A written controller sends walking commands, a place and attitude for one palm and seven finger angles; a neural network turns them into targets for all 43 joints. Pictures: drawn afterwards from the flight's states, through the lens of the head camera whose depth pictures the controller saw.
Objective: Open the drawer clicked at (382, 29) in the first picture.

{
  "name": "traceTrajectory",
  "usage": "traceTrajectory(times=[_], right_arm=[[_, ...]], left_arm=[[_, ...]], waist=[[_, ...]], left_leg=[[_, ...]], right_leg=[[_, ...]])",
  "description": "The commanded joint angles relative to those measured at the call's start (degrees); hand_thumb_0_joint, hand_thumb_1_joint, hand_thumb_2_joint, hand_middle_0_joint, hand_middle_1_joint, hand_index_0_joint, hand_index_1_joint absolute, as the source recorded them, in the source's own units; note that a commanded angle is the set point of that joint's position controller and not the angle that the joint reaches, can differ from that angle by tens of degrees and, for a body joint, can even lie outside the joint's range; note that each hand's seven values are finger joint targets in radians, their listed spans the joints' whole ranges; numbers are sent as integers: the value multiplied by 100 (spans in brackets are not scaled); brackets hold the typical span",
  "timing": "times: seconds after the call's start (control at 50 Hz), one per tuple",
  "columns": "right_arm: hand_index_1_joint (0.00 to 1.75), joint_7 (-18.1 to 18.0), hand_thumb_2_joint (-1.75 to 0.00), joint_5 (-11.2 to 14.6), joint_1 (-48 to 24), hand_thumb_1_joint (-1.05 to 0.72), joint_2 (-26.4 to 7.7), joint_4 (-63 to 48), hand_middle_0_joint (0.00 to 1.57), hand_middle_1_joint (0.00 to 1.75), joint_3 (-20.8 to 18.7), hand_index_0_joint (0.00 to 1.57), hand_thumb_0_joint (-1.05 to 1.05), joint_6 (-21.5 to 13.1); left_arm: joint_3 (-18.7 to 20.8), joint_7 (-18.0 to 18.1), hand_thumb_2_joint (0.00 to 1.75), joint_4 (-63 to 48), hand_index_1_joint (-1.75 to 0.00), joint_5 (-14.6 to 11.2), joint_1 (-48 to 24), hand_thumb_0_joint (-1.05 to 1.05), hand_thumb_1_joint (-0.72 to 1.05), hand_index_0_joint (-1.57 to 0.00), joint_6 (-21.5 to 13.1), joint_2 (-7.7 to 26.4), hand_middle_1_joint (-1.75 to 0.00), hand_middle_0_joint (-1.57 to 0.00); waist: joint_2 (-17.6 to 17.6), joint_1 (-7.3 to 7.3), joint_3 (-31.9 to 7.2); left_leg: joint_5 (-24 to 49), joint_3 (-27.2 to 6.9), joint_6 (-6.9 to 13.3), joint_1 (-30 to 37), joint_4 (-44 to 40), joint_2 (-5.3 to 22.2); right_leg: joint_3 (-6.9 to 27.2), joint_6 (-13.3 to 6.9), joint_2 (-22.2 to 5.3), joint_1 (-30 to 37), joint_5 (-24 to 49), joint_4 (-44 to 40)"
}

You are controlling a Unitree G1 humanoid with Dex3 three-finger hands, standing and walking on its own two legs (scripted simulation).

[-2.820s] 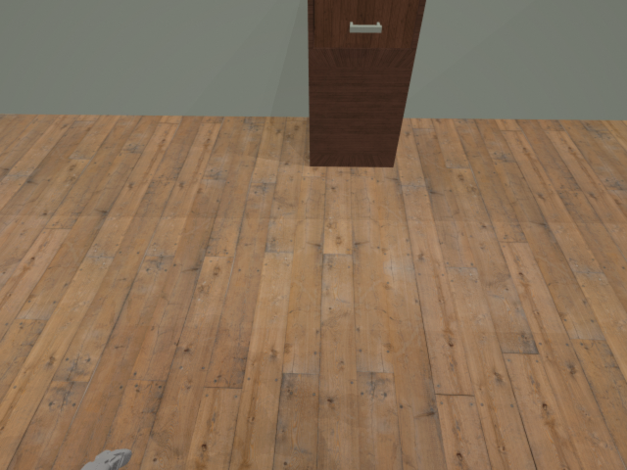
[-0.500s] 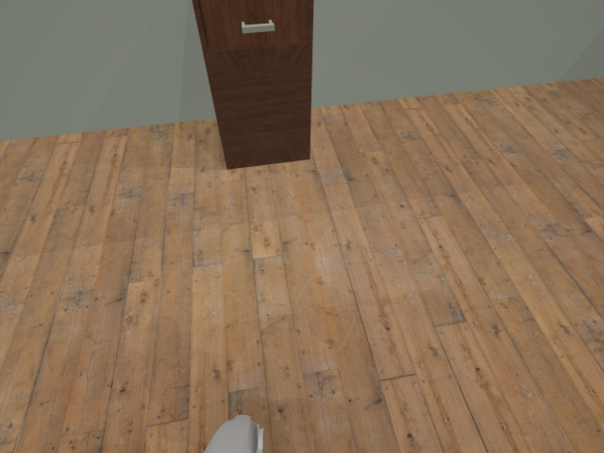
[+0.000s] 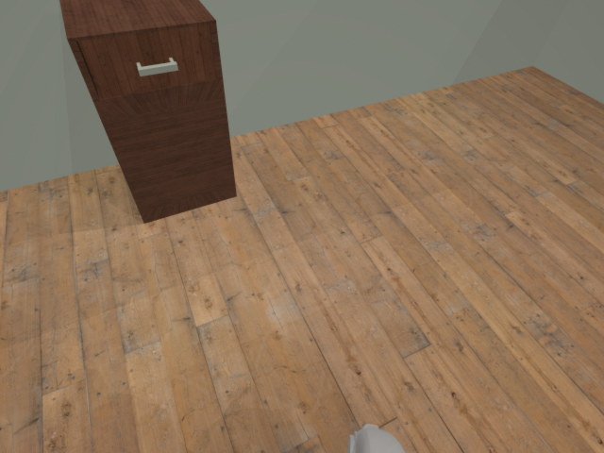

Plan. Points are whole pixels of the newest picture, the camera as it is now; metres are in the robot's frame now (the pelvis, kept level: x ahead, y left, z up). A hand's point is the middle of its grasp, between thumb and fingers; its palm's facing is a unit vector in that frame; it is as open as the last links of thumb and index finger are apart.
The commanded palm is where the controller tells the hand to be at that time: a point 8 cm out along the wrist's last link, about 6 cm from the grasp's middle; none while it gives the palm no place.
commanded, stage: walk to a spot facing it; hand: left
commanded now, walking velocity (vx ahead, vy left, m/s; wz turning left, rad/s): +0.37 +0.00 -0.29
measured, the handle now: (156, 66) +1.18 +0.51 -0.09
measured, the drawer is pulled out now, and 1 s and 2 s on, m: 0.00 0.00 0.00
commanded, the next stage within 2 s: turn to face it in 1.02 s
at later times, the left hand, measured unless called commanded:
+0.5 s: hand (221, 361) +0.30 +0.15 -0.17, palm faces -0.07 -0.97 -0.22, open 7.1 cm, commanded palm none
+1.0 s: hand (246, 253) +0.54 +0.14 -0.18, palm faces -0.22 -0.96 -0.16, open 7.3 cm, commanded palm none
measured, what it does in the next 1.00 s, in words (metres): walks ahead: right foot, then left foot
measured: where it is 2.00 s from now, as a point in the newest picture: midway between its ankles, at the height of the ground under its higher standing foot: (332, 321)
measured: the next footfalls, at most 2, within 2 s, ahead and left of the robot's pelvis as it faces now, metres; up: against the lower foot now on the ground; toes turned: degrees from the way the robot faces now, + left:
right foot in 0.22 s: +0.24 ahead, -0.15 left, +0.00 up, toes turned -13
left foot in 0.62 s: +0.41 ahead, +0.09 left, +0.00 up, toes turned +5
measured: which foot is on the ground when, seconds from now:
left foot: down 0.00-0.24, up 0.26-0.60, down 0.62-1.00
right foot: up 0.00-0.20, down 0.22-0.62, up 0.64-1.00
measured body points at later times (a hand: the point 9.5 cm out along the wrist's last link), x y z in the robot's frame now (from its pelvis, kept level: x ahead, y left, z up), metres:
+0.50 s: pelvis +0.22 -0.04 -0.01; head +0.23 -0.03 +0.44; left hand +0.30 +0.20 -0.16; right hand +0.22 -0.27 -0.16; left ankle +0.30 +0.09 -0.70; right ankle +0.20 -0.14 -0.74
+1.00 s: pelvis +0.45 -0.02 +0.00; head +0.48 -0.02 +0.45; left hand +0.55 +0.19 -0.16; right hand +0.33 -0.19 -0.15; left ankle +0.37 +0.08 -0.74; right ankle +0.53 -0.19 -0.69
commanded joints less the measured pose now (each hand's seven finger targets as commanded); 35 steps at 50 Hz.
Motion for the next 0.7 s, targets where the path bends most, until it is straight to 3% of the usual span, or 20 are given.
traceTrajectory(times=[0.0, 0.06, 0.1, 0.14, 0.16, 0.18, 0.2, 0.22, 0.24, 0.28, 0.34, 0.38, 0.5, 0.54, 0.56, 0.58, 0.6, 0.62, 0.66, 0.68], right_arm=[[30, 17, -90, -11, 636, -90, -587, -65, 20, 30, -59, 20, 0, -131], [30, 34, -90, -60, 982, -90, -601, 107, 20, 30, -42, 20, 0, -71], [30, 30, -90, -76, 1008, -90, -647, 163, 20, 30, -38, 20, 0, -43], [30, 26, -90, -53, 951, -90, -738, 186, 20, 30, -38, 20, 0, -10], [30, 42, -90, -24, 894, -90, -741, 196, 20, 30, -29, 20, 0, 9], [30, 89, -90, 33, 802, -90, -675, 153, 20, 30, -13, 20, 0, -6], [30, 106, -90, 116, 927, -90, -295, -30, 20, 30, 58, 20, 0, -44], [30, 86, -90, 130, 521, -90, -373, -201, 20, 30, 49, 20, 0, -47], [30, 90, -90, 108, 184, -90, -358, -240, 20, 30, -9, 20, 0, -29], [30, 98, -90, 40, -53, -90, -249, -234, 20, 30, -24, 20, 0, 78], [30, 131, -90, -23, 475, -90, 0, -45, 20, 30, -9, 20, 0, 274], [30, 183, -90, -29, 430, -90, 99, -152, 20, 30, -32, 20, 0, 308], [30, 318, -90, -15, -515, -90, -152, -561, 20, 30, -51, 20, 0, 172], [30, 309, -90, -12, -439, -90, -304, -554, 20, 30, -66, 20, 0, 122], [30, 284, -90, -14, -116, -90, -415, -466, 20, 30, -97, 20, 0, 80], [30, 231, -90, -51, 534, -90, -748, -271, 20, 30, -156, 20, 0, 44], [30, 178, -90, -145, 1206, -90, -1389, -132, 20, 30, -297, 20, 0, 15], [30, 114, -90, -125, 1463, -90, -1496, -35, 20, 30, -289, 20, 0, 46], [30, 65, -90, -44, 586, -90, -992, -267, 20, 30, -139, 20, 0, 35], [30, 55, -90, -62, 293, -90, -813, -339, 20, 30, -87, 20, 0, -18]], left_arm=[[-124, -85, 90, -413, -30, -20, -520, 0, 90, -20, -44, -144, -30, -20], [-167, -71, 90, -514, -30, -44, -998, 0, 90, -20, -103, -156, -30, -20], [-165, -66, 90, -514, -30, -50, -1038, 0, 90, -20, -147, -146, -30, -20], [-140, -40, 90, -322, -30, -46, -494, 0, 90, -20, -205, -30, -30, -20], [-104, -7, 90, -77, -30, -35, 202, 0, 90, -20, -256, 102, -30, -20], [5, 41, 90, 200, -30, -13, 1084, 0, 90, -20, -330, 433, -30, -20], [177, 134, 90, 383, -30, -40, 1853, 0, 90, -20, -384, 1120, -30, -20], [197, 151, 90, 491, -30, -188, 2084, 0, 90, -20, -374, 1418, -30, -20], [175, 174, 90, 377, -30, -191, 1658, 0, 90, -20, -375, 1313, -30, -20], [23, 235, 90, 208, -30, -170, 785, 0, 90, -20, -392, 703, -30, -20], [-101, 244, 90, 198, -30, -107, 446, 0, 90, -20, -464, 295, -30, -20], [-66, 251, 90, 109, -30, -80, 390, 0, 90, -20, -487, 235, -30, -20], [-34, 165, 90, 209, -30, -84, 570, 0, 90, -20, -439, 598, -30, -20], [-22, 160, 90, 242, -30, -98, 599, 0, 90, -20, -411, 648, -30, -20], [-14, 162, 90, 245, -30, -104, 604, 0, 90, -20, -392, 597, -30, -20], [-46, 131, 90, 193, -30, -126, 608, 0, 90, -20, -375, 462, -30, -20], [-109, 79, 90, 65, -30, -180, 692, 0, 90, -20, -363, 63, -30, -20], [-134, 104, 90, -94, -30, -128, 408, 0, 90, -20, -368, 168, -30, -20], [-84, 36, 90, -18, -30, -111, 108, 0, 90, -20, -374, 298, -30, -20], [-75, 0, 90, 98, -30, -73, 251, 0, 90, -20, -345, 176, -30, -20]], waist=[[631, -164, 583], [741, -351, 649], [804, -312, 624], [866, -45, 288], [650, 301, -48], [418, 702, -640], [-832, 876, -1423], [-773, 879, -1486], [-612, 792, -1182], [119, 311, -182], [-263, -167, 58], [-453, -216, 131], [-664, 16, 405], [-355, -97, 448], [69, -254, 308], [821, -534, 33], [2269, -708, -215], [2578, -800, -234], [1076, -446, 380], [761, -266, 452]], left_leg=[[1311, -836, 529, 382, -1093, 1709], [1874, -687, 492, 588, -880, 1751], [2497, -522, 430, 684, -612, 1776], [3803, -263, 319, 749, 238, 1686], [4174, -93, 163, 444, 1148, 1504], [3502, 24, -57, -578, 2401, 1343], [-64, 110, -335, -2314, 4299, 611], [-1827, -590, -330, -3051, 5497, 256], [-1441, -1168, -286, -3231, 5848, 532], [-646, -1402, -300, -3090, 5397, 941], [-306, -1180, -432, -2351, 4414, 925], [-78, -1110, -464, -2112, 3734, 906], [162, -830, -401, -1749, 1976, 619], [269, -668, -383, -1173, 1445, 498], [237, -658, -373, -437, 1052, 420], [-247, -1113, -238, 414, 583, 659], [-1054, -3031, 232, 1100, -388, 2013], [-1463, -4155, 449, 1126, -1079, 2565], [-1479, -3459, 586, 255, -1115, 2460], [-981, -2808, 444, 36, -1112, 2225]], right_leg=[[-174, 11, -130, -375, 117, -1147], [-399, -133, 67, -17, -157, -1832], [-517, -259, 200, 335, -323, -2172], [-803, -420, 508, 1265, -533, -2556], [-949, -505, 718, 2301, -258, -2901], [-414, -718, 284, 3906, 46, -2947], [1962, -1351, -1407, 5508, 351, -3282], [3047, -1797, -2013, 5498, 1140, -3922], [2720, -1658, -1897, 4825, 860, -4058], [1693, -1299, -1476, 3287, 292, -4370], [645, -989, -945, 2077, 156, -4681], [444, -997, -834, 1689, -268, -4812], [558, -906, -810, 1971, -1256, -4723], [536, -822, -766, 1922, -1283, -4445], [416, -727, -592, 1689, -1127, -3902], [51, -541, -176, 1356, -785, -2702], [-605, -223, 528, 352, -1641, -752], [-133, -212, 671, -258, -2377, 565], [237, -262, 53, -578, -1399, 1331], [276, -211, -48, -421, -1030, 1273]])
